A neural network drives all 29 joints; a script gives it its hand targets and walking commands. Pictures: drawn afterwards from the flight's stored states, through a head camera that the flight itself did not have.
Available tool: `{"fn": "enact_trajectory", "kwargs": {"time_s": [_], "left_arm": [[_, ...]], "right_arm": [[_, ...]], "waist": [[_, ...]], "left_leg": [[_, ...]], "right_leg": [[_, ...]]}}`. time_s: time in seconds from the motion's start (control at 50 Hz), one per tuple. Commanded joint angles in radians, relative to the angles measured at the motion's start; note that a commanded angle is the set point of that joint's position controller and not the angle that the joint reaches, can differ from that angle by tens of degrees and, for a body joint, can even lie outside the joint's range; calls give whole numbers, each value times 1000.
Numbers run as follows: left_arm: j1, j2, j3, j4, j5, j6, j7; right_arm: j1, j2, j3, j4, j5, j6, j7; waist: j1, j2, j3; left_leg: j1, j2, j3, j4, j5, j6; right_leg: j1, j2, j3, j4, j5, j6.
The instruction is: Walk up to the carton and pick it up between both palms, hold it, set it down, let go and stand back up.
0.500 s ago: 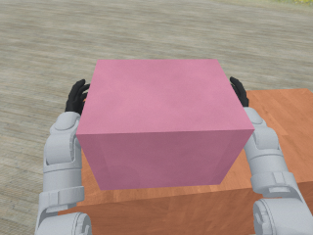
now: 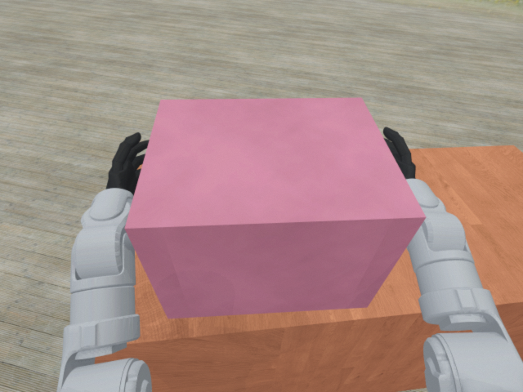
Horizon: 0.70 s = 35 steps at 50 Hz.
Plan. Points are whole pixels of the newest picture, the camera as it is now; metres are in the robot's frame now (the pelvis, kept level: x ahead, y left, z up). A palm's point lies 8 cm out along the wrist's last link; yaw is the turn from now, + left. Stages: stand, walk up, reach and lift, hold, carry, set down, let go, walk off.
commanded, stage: hold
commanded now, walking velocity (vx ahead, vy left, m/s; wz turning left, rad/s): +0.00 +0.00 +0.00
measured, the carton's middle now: (266, 206) +0.34 +0.00 +0.14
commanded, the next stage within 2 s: none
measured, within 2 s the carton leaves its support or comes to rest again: neither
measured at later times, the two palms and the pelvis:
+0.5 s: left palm (124, 188) +0.34 +0.20 +0.18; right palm (398, 180) +0.36 -0.20 +0.18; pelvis +0.00 +0.00 +0.00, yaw +0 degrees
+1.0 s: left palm (124, 188) +0.34 +0.20 +0.17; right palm (397, 180) +0.36 -0.20 +0.18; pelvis +0.00 +0.00 +0.00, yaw +0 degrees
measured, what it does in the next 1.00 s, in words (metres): stands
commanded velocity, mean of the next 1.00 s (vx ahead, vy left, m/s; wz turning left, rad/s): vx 0.00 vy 0.00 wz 0.00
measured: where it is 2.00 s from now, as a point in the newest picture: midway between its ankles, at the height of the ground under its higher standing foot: outside the picture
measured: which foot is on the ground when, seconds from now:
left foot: down 0.00-1.00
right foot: down 0.00-1.00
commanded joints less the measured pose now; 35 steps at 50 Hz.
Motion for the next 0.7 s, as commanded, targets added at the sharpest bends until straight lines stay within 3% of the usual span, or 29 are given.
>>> {"fn": "enact_trajectory", "kwargs": {"time_s": [0.0,0.42,0.68], "left_arm": [[-662,-479,-511,-197,-114,-55,-111],[-688,-488,-496,-149,-110,-53,-112],[-688,-487,-498,-155,-110,-58,-113]], "right_arm": [[-709,580,394,-370,78,-48,122],[-736,590,376,-322,62,-46,131],[-733,592,379,-325,65,-51,128]], "waist": [[-3,43,-403],[4,35,-384],[0,38,-390]], "left_leg": [[156,-19,13,6,229,-37],[131,-17,19,-12,157,-25],[137,-18,17,-7,177,-28]], "right_leg": [[89,20,-11,13,265,29],[68,15,-7,3,196,26],[75,16,-9,7,217,28]]}}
